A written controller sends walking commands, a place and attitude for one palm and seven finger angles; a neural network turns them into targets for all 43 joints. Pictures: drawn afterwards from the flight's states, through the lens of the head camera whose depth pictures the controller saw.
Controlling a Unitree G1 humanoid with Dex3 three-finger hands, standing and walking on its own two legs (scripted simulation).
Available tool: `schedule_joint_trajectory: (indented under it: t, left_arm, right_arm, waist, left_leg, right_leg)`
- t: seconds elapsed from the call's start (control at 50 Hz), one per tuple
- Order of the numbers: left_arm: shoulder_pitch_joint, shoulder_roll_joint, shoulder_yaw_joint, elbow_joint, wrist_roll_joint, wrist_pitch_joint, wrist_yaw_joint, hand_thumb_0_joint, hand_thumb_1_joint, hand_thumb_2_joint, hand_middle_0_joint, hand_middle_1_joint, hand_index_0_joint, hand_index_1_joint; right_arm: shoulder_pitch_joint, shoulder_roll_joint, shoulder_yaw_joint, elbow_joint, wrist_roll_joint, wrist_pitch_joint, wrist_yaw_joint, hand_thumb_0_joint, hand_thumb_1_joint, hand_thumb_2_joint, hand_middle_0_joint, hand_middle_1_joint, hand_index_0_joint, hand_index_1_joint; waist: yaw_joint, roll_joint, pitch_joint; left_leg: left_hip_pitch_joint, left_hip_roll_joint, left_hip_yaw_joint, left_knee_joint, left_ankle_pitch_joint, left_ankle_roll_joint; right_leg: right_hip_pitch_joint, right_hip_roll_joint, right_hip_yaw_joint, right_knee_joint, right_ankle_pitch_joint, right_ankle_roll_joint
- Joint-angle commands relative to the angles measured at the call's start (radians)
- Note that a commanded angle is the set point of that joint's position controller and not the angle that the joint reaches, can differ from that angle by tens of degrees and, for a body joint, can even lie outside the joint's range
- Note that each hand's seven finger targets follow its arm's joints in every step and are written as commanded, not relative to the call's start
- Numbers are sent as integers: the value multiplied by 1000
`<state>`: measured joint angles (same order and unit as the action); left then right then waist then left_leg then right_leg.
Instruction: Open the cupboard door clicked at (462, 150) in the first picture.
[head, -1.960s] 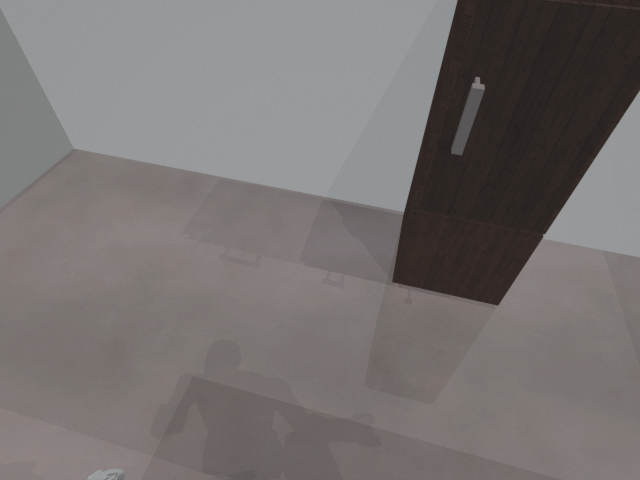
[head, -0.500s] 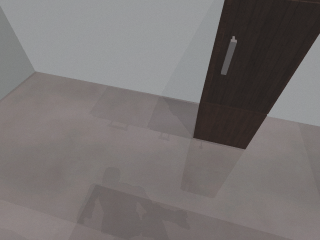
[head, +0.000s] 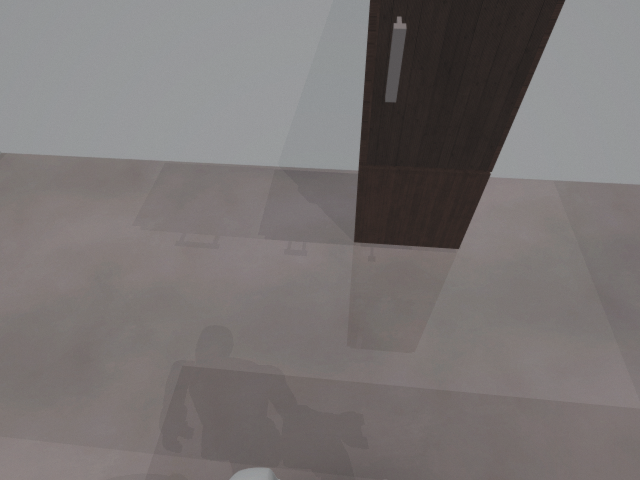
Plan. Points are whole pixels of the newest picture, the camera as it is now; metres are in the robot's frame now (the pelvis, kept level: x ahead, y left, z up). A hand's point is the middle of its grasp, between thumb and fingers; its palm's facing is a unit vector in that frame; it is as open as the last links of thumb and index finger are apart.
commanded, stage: walk to a spot facing it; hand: left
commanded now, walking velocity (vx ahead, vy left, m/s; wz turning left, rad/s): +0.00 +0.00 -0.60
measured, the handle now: (394, 60) +0.98 -0.08 +0.02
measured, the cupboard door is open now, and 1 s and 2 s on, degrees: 0 0 0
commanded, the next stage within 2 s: none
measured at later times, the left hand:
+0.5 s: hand out of the picture +0.12 +0.25 -0.15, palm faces -0.19 -0.95 -0.23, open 7.4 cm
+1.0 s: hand (248, 440) +0.19 +0.13 -0.14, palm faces -0.56 -0.79 -0.25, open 7.4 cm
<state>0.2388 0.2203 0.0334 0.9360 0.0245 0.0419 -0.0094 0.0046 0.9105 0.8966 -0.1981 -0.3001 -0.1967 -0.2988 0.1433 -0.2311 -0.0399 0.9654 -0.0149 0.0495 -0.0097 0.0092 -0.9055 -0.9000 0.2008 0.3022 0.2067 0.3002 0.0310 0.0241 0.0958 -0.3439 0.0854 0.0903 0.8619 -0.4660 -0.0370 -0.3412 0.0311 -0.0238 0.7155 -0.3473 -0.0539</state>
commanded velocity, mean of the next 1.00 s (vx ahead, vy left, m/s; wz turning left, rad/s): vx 0.00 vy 0.00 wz -0.60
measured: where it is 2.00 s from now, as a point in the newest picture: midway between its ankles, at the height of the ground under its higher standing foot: outside the picture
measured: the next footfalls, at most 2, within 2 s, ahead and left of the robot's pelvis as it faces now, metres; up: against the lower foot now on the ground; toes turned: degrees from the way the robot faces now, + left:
left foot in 0.38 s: +0.03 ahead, +0.15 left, +0.00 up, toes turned -11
right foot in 0.80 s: -0.03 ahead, -0.10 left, +0.00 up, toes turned -33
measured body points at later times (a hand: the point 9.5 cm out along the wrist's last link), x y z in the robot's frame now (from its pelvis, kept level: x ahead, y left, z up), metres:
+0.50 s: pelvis -0.01 +0.05 +0.02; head +0.03 +0.08 +0.47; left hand +0.13 +0.30 -0.13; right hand +0.02 -0.22 -0.10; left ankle -0.01 +0.16 -0.72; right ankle -0.04 -0.07 -0.64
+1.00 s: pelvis -0.02 +0.03 +0.01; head +0.01 +0.00 +0.46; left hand +0.21 +0.17 -0.12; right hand -0.13 -0.22 -0.13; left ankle +0.06 +0.15 -0.66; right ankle -0.07 -0.08 -0.72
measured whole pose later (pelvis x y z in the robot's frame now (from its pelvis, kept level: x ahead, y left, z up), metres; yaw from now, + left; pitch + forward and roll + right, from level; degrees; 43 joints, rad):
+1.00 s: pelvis -0.02 +0.03 +0.01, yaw -34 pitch +0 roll +0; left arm 0.14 0.22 0.05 0.88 0.03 0.05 0.00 0.00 0.91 0.90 -0.20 -0.30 -0.20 -0.30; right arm 0.22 -0.25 -0.06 0.92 -0.02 0.06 -0.01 0.01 -0.91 -0.90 0.20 0.30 0.20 0.30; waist -0.03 0.01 0.09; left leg -0.47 0.11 0.06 1.03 -0.42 -0.08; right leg -0.29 0.02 0.01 0.57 -0.27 -0.02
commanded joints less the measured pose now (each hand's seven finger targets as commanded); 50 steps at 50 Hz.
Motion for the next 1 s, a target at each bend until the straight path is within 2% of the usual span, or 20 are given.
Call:
schedule_joint_trajectory:
  t: [0.0,0.06,0.22,0.3,0.32,0.34,0.36,0.38,0.42,0.46,0.62,0.68,0.72,0.74,0.76,0.78,0.8,0.82,0.88,0.98]
  left_arm:
    - [10,229,68,-86,-2,-23,27,0,900,900,-200,-300,-200,-300]
    - [-10,203,66,-94,-2,-29,26,0,900,900,-200,-300,-200,-300]
    - [45,211,87,-72,3,-19,24,0,900,900,-200,-300,-200,-300]
    - [-27,217,89,-92,-1,-8,21,0,900,900,-200,-300,-200,-300]
    - [-53,198,85,-98,-5,-5,22,0,900,900,-200,-300,-200,-300]
    - [-50,146,76,-119,-14,-1,15,0,900,900,-200,-300,-200,-300]
    - [-49,110,69,-141,-9,-3,1,0,900,900,-200,-300,-200,-300]
    - [-75,150,81,-132,7,2,0,0,900,900,-200,-300,-200,-300]
    - [-42,151,93,-102,8,5,-14,0,900,900,-200,-300,-200,-300]
    - [-32,119,81,-98,4,11,-22,0,900,900,-200,-300,-200,-300]
    - [-178,91,59,-149,-2,15,-32,0,900,900,-200,-300,-200,-300]
    - [-171,89,59,-150,-3,5,-32,0,900,900,-200,-300,-200,-300]
    - [-117,108,62,-137,-2,-7,-27,0,900,900,-200,-300,-200,-300]
    - [-49,143,70,-116,0,-21,-22,0,900,900,-200,-300,-200,-300]
    - [48,264,91,-92,8,-37,-5,0,900,900,-200,-300,-200,-300]
    - [110,323,104,-77,-11,-33,10,0,900,900,-200,-300,-200,-300]
    - [102,301,102,-76,-15,-26,22,0,900,900,-200,-300,-200,-300]
    - [27,276,101,-91,-11,-17,27,0,900,900,-200,-300,-200,-300]
    - [-113,214,76,-139,-1,-16,26,0,900,900,-200,-300,-200,-300]
    - [-108,233,80,-129,4,-13,18,0,900,900,-200,-300,-200,-300]
  right_arm:
    - [-70,-127,-44,-113,3,-25,-10,0,-900,-900,200,300,200,300]
    - [-18,-99,-40,-87,-1,-26,-10,0,-900,-900,200,300,200,300]
    - [-42,-74,-34,-120,12,-40,-23,0,-900,-900,200,300,200,300]
    - [61,-81,-33,-105,19,-51,-33,0,-900,-900,200,300,200,300]
    - [113,-91,-35,-93,19,-59,-37,0,-900,-900,200,300,200,300]
    - [131,-160,-44,-96,10,-68,-41,0,-900,-900,200,300,200,300]
    - [98,-238,-58,-120,0,-61,-36,0,-900,-900,200,300,200,300]
    - [71,-222,-53,-128,-5,-60,-39,0,-900,-900,200,300,200,300]
    - [-16,-153,-32,-153,-8,-66,-39,0,-900,-900,200,300,200,300]
    - [-6,-140,-32,-152,-10,-70,-37,0,-900,-900,200,300,200,300]
    - [136,-179,-58,-99,-11,-63,-23,0,-900,-900,200,300,200,300]
    - [127,-203,-69,-91,-14,-59,-17,0,-900,-900,200,300,200,300]
    - [123,-207,-72,-89,-11,-57,-11,0,-900,-900,200,300,200,300]
    - [133,-199,-67,-91,-5,-56,-7,0,-900,-900,200,300,200,300]
    - [153,-133,-49,-119,4,-51,2,0,-900,-900,200,300,200,300]
    - [66,-98,-34,-172,4,-42,-6,0,-900,-900,200,300,200,300]
    - [23,-107,-33,-174,8,-32,-19,0,-900,-900,200,300,200,300]
    - [4,-103,-35,-168,6,-28,-19,0,-900,-900,200,300,200,300]
    - [62,-103,-37,-121,-6,-18,-11,0,-900,-900,200,300,200,300]
    - [84,-85,-33,-121,0,-25,-10,0,-900,-900,200,300,200,300]
  waist:
    - [-2,-165,-54]
    - [-21,-118,-129]
    - [15,-168,-189]
    - [-37,-176,-209]
    - [-66,-133,-215]
    - [-75,74,-216]
    - [-55,305,-153]
    - [-65,222,-109]
    - [-1,108,-75]
    - [-2,117,-73]
    - [-79,162,-64]
    - [-75,190,-81]
    - [-45,156,-114]
    - [-5,88,-160]
    - [32,-198,-236]
    - [64,-302,-244]
    - [66,-238,-221]
    - [43,-240,-168]
    - [-34,-165,-110]
    - [-38,-167,-119]
  left_leg:
    - [-222,-3,-138,311,34,-10]
    - [-158,-13,-104,232,90,-27]
    - [-99,-54,-93,-60,30,-21]
    - [87,-75,-83,-319,116,-4]
    - [220,-48,-94,-449,193,5]
    - [356,119,-267,-578,173,60]
    - [336,352,-459,-639,288,146]
    - [220,390,-464,-624,364,190]
    - [137,272,-270,-569,506,171]
    - [201,206,-132,-525,625,161]
    - [285,249,-35,-482,728,174]
    - [276,271,-1,-426,748,153]
    - [246,259,45,-323,741,105]
    - [161,232,93,-158,708,52]
    - [-118,137,153,94,311,-18]
    - [-261,32,49,291,-178,-44]
    - [-257,47,-68,331,-155,-30]
    - [-274,61,-83,349,-104,-31]
    - [-182,49,-57,270,35,-49]
    - [-86,0,-23,50,59,-48]
  right_leg:
    - [70,-307,485,-440,198,-145]
    - [107,-245,383,-395,284,-121]
    - [217,-223,462,-342,462,-141]
    - [120,-180,477,-293,476,-88]
    - [22,-142,439,-240,410,-47]
    - [-162,-24,324,-105,203,12]
    - [-313,68,125,133,-198,78]
    - [-301,20,131,325,-200,105]
    - [-267,-10,104,503,-97,116]
    - [-284,-27,69,528,-57,129]
    - [-163,-71,-41,173,-69,125]
    - [-75,-58,-65,41,-76,99]
    - [52,-39,-83,-123,26,78]
    - [223,-58,-62,-264,166,54]
    - [488,-293,231,-315,469,-34]
    - [446,-468,441,-312,860,-146]
    - [356,-420,402,-323,739,-177]
    - [294,-380,386,-339,568,-170]
    - [123,-274,258,-354,428,-119]
    - [64,-238,298,-347,344,-121]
